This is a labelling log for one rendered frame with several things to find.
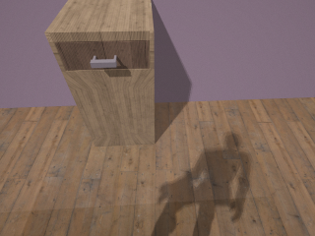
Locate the handle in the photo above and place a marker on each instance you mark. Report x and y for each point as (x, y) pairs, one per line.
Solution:
(104, 63)

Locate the drawer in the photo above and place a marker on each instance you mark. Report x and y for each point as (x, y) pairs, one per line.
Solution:
(130, 54)

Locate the cabinet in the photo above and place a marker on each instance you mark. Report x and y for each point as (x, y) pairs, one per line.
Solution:
(117, 105)

